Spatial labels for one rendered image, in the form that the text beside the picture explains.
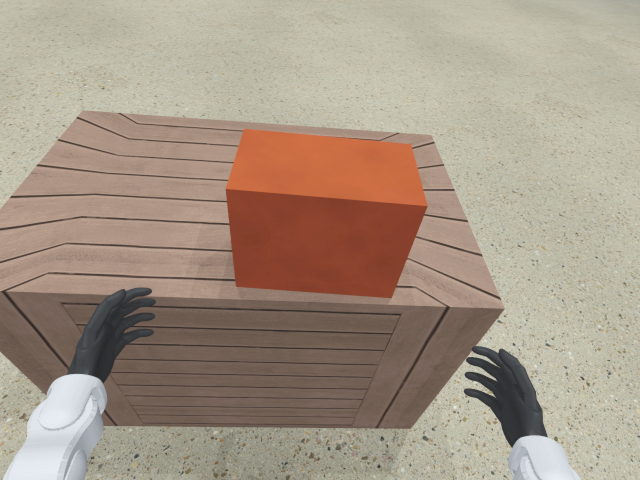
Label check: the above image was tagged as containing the pedestal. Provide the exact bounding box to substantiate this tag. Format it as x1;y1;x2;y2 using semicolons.
0;110;505;429

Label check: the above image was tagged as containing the robot right forearm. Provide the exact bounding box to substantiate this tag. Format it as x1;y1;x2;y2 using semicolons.
508;435;581;480

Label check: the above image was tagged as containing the carton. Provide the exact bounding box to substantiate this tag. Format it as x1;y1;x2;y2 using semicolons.
226;129;428;298

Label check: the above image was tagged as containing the robot left forearm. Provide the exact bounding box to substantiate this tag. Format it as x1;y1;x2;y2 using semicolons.
2;374;107;480

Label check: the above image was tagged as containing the left robot hand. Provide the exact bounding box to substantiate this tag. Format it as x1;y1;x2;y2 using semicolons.
67;288;156;383

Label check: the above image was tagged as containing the right robot hand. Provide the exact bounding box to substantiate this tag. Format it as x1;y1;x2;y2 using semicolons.
464;346;548;448

